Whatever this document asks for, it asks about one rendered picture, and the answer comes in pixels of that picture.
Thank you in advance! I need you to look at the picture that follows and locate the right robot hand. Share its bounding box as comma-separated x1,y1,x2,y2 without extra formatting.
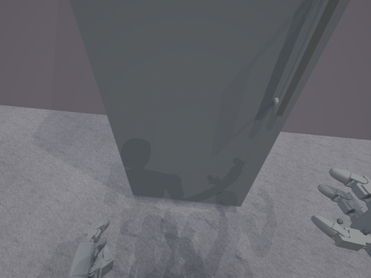
311,168,371,257

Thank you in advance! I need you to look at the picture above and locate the left robot hand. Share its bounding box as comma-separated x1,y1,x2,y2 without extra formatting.
67,219,114,278

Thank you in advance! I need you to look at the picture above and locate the fridge door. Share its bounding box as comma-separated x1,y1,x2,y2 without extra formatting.
70,0,350,207

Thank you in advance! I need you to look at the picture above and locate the handle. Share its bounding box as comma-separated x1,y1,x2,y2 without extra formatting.
274,0,339,116

